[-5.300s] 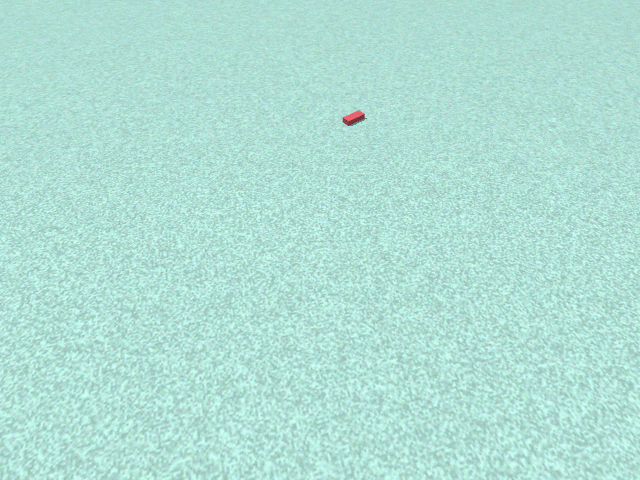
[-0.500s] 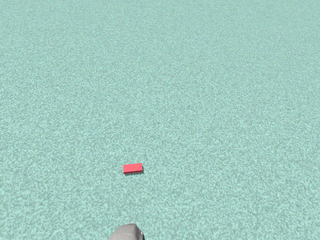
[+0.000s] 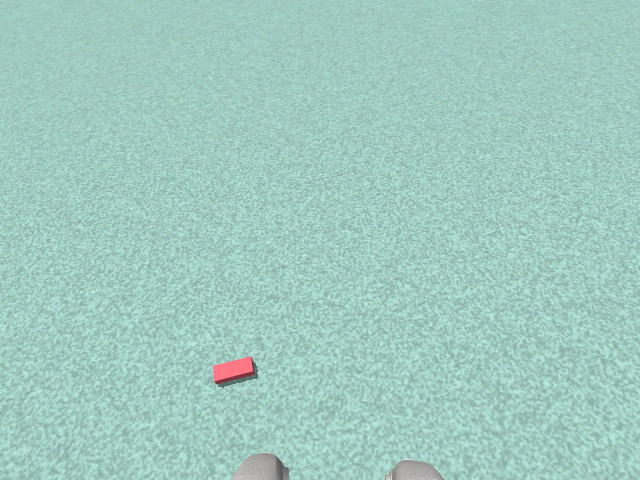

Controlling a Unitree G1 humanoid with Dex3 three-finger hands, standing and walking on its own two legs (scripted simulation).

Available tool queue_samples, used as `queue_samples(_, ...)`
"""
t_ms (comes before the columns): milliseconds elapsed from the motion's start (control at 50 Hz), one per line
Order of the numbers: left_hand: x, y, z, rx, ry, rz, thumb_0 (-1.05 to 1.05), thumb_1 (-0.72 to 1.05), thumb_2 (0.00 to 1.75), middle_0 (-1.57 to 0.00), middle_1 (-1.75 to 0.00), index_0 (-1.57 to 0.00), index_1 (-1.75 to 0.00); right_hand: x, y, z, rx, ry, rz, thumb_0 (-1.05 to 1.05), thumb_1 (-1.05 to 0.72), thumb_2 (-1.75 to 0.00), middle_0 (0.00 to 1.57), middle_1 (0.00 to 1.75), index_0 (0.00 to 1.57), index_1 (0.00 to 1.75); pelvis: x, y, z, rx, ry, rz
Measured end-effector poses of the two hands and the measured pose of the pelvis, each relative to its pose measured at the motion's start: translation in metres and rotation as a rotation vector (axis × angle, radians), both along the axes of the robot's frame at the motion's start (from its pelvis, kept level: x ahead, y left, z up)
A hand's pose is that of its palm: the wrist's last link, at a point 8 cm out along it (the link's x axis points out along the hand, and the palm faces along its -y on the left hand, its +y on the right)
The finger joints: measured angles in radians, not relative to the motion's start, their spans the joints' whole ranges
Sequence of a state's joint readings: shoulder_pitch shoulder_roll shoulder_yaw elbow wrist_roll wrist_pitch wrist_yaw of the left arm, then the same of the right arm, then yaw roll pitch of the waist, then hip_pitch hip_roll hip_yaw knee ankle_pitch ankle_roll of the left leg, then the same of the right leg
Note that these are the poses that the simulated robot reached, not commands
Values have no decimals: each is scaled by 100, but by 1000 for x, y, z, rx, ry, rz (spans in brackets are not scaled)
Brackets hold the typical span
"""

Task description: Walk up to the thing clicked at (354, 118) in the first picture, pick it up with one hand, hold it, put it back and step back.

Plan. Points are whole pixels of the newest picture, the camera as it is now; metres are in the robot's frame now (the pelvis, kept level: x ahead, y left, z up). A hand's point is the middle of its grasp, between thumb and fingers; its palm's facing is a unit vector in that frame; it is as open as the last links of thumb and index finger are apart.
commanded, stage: walk up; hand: left
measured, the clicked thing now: (233, 370) +0.52 +0.32 -0.73
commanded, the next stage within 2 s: stand in 1.92 s
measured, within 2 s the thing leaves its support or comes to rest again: neither
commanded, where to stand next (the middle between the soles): +0.13 +0.06 m, yaw +4 degrees
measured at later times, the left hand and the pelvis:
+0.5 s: hand out of the picture +0.04 +0.33 -0.14, palm faces +0.07 -0.90 -0.44, open 7.4 cm; pelvis +0.01 +0.03 +0.01, yaw +6 degrees
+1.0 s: hand out of the picture +0.09 +0.31 -0.12, palm faces +0.05 -0.94 -0.35, open 7.4 cm; pelvis +0.02 +0.04 +0.04, yaw +4 degrees
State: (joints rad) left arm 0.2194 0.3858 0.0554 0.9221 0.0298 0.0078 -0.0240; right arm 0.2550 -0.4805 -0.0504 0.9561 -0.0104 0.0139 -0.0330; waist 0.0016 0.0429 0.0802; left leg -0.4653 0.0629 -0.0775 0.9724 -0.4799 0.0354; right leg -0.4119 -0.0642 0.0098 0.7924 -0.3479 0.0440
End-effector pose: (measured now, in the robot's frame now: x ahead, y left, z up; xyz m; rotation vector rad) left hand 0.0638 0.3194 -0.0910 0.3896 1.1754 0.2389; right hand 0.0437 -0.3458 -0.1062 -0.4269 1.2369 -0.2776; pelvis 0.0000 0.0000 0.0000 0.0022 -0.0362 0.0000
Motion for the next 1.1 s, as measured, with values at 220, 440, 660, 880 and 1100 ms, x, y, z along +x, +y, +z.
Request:
queue_samples(220, -3, 0, 13, 54, -27, 66, 1, 90, 90, -20, -30, -21, -30, 55, 29, -12, 111, 40, 107, 1, -90, -90, 21, 30, 20, 30, 12, -9, 7, 5, 26, 66)
queue_samples(440, -28, 47, -11, 39, 32, 120, 1, 90, 90, -20, -30, -20, -30, 99, 60, 18, 42, -93, 162, 1, -90, -90, 21, 30, 20, 30, 5, 29, 3, -8, 13, 104)
queue_samples(660, -37, 42, -6, -1, 36, 108, 1, 90, 90, -20, -30, -20, -30, 97, 89, 11, 105, -91, 141, 1, -90, -90, 21, 30, 20, 30, 6, 37, 11, -30, -6, 92)
queue_samples(880, -6, 38, 3, -63, 15, 93, 1, 90, 90, -20, -30, -20, -30, 81, 112, 18, 152, -19, 128, 1, -90, -90, 21, 30, 20, 30, 16, 44, 29, -15, 3, 80)
queue_samples(1100, 26, 28, 13, -75, -2, 67, 1, 91, 90, -20, -30, -20, -30, 102, 94, 35, 116, -63, 93, 1, -90, -90, 21, 30, 20, 30, 24, 42, 40, -3, 4, 70)
